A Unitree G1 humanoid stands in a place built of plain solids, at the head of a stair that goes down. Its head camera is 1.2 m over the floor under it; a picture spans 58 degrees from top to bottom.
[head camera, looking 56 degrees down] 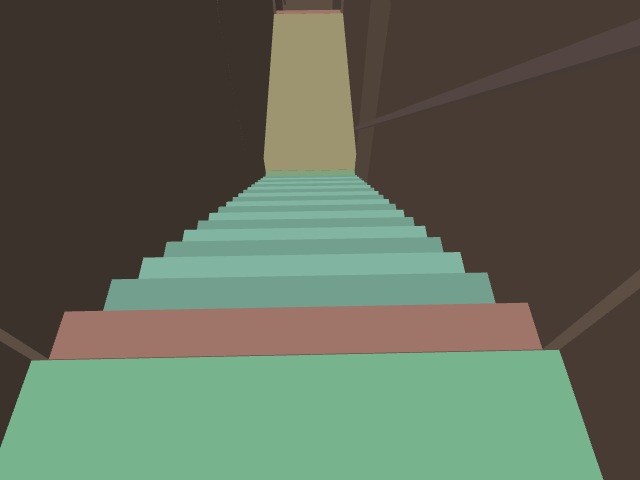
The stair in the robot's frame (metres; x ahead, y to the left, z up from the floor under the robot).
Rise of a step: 0.21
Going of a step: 0.23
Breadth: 1.40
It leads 1 degrees to the left of straight ahead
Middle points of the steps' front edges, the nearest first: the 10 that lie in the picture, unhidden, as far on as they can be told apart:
0.57 0.07 0.00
0.79 0.07 -0.21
1.02 0.08 -0.42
1.24 0.08 -0.64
1.47 0.09 -0.85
1.70 0.09 -1.06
1.92 0.10 -1.28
2.15 0.10 -1.49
2.37 0.11 -1.70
2.60 0.11 -1.91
